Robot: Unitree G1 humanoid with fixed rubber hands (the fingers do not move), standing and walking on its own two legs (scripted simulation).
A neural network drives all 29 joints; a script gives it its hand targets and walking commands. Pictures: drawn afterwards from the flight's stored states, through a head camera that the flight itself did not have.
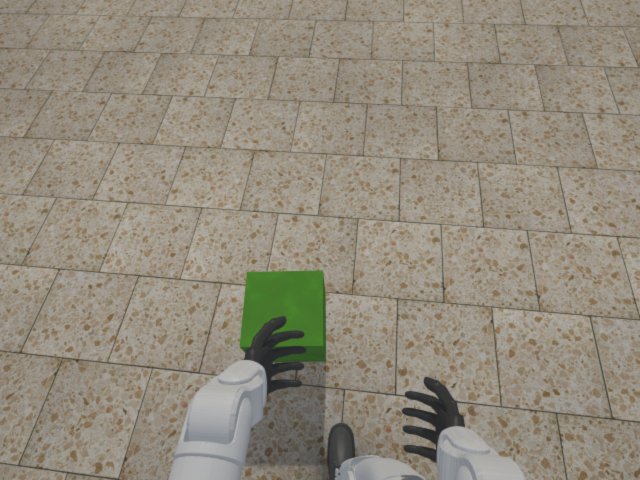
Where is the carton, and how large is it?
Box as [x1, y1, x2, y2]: [240, 270, 325, 361]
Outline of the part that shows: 322,270 247,272 240,347 245,352 245,349 250,346 253,336 265,322 273,317 284,315 286,317 285,324 272,333 285,330 301,330 304,332 304,336 301,338 294,338 280,342 272,348 279,346 301,345 306,348 306,351 301,354 290,354 279,357 273,361 324,361 325,294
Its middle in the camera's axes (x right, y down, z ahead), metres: -0.10 +0.23 +1.17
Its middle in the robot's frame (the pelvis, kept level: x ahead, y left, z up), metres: +0.53 +0.10 -0.68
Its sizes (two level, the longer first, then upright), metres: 0.223 0.218 0.197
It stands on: the floor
